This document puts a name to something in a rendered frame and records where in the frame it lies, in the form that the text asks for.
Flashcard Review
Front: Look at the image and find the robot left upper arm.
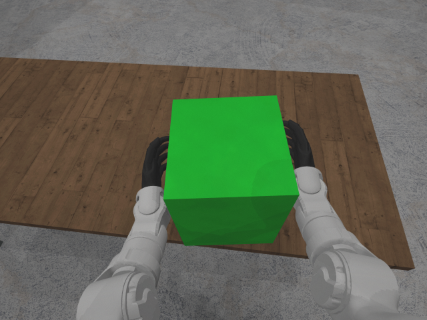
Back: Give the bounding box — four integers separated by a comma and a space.
77, 271, 161, 320

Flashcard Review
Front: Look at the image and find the robot right forearm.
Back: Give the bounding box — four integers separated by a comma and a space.
293, 167, 400, 305

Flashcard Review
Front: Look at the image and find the table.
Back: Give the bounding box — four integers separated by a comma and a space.
0, 57, 415, 271

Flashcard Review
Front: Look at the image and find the robot left hand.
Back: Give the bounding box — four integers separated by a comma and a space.
141, 136, 169, 189

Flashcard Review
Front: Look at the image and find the robot left forearm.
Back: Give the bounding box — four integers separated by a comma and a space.
76, 186, 171, 320

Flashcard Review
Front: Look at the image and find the robot right hand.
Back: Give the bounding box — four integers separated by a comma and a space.
283, 120, 315, 169

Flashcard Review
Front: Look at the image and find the robot right upper arm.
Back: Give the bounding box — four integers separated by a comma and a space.
310, 249, 427, 320

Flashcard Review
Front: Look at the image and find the carton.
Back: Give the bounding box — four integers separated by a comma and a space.
163, 95, 300, 246

